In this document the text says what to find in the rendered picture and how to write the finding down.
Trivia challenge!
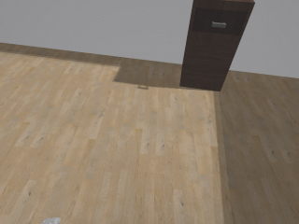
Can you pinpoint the cabinet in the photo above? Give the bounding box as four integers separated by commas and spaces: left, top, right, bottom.
179, 0, 255, 91

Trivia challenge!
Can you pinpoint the drawer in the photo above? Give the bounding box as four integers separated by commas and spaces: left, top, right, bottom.
192, 7, 248, 36

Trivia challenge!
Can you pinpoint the handle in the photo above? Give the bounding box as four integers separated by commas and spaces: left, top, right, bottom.
211, 21, 226, 28

